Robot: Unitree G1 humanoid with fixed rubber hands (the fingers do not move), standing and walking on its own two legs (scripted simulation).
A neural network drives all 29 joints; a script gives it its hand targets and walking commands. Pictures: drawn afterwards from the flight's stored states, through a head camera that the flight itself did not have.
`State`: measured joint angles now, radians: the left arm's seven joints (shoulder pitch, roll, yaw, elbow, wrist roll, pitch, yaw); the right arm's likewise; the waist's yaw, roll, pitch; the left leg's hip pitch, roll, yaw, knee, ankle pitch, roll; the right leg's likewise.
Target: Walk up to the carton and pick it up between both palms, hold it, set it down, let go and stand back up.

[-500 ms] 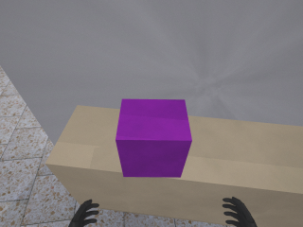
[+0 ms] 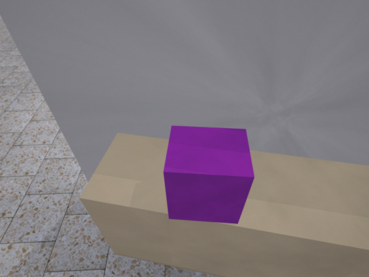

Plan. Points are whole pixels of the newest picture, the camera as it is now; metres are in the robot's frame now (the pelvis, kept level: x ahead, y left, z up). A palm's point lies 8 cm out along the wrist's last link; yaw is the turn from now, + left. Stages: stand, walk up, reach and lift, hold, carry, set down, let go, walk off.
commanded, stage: stand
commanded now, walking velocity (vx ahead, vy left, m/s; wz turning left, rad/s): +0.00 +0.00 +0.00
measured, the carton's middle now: (205, 176) +0.44 -0.04 -0.10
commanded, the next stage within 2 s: none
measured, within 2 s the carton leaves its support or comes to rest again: neither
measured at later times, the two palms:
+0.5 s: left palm out of the picture -0.05 +0.22 -0.15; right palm out of the picture -0.03 -0.19 -0.15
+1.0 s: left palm out of the picture -0.04 +0.21 -0.15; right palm out of the picture -0.03 -0.18 -0.15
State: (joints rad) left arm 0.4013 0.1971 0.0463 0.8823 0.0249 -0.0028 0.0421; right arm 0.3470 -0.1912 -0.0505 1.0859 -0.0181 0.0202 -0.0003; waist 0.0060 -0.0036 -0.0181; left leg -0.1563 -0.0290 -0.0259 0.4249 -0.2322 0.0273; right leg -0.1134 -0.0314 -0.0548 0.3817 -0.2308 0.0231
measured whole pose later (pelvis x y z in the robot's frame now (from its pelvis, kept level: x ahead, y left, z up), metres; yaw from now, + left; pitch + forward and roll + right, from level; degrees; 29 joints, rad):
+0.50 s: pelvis +0.01 +0.02 +0.00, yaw +1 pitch -2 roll +0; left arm 0.38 0.11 0.01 1.14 0.02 0.00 0.05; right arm 0.35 -0.12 -0.02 1.17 -0.01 0.00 -0.03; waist 0.00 -0.01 -0.01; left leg -0.14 -0.07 -0.03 0.40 -0.22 0.06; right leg -0.10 -0.07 -0.06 0.39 -0.24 0.05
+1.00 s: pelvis +0.01 +0.02 +0.00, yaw +1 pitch -2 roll +0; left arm 0.34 0.09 0.01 1.22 0.02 0.00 0.05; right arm 0.37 -0.10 0.00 1.17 -0.01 -0.01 -0.04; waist 0.00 -0.01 0.01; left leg -0.13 -0.08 -0.03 0.39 -0.23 0.06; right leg -0.09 -0.08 -0.06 0.38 -0.26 0.05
